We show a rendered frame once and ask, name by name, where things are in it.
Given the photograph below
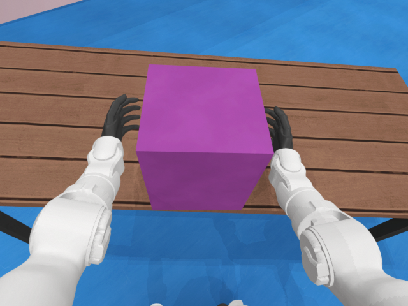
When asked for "left robot hand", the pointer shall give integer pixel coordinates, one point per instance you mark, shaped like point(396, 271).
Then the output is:
point(114, 122)

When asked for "table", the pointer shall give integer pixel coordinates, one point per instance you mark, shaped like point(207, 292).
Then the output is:
point(349, 125)

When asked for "left robot upper arm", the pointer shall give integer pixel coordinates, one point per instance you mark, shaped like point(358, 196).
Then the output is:
point(71, 235)

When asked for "robot left forearm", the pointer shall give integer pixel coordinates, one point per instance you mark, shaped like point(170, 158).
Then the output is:
point(100, 181)

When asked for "robot right forearm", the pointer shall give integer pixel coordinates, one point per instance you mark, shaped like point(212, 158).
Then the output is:
point(302, 203)

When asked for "right robot upper arm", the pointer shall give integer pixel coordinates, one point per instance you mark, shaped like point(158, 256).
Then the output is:
point(343, 257)

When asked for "right robot hand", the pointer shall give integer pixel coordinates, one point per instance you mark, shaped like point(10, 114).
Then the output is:
point(281, 132)

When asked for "carton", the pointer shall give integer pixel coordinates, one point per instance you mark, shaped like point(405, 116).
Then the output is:
point(203, 141)

